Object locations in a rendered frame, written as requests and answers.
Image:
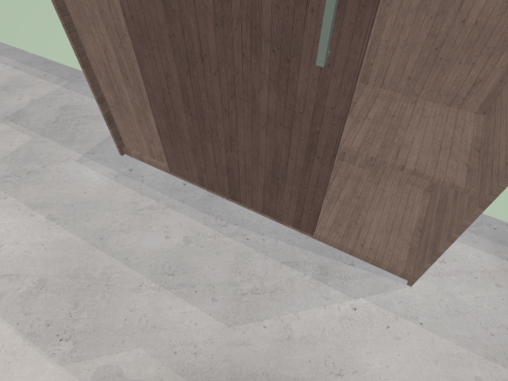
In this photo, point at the wardrobe door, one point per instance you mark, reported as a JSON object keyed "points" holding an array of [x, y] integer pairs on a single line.
{"points": [[239, 103], [103, 32]]}

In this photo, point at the handle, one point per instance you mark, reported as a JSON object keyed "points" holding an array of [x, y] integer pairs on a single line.
{"points": [[326, 32]]}

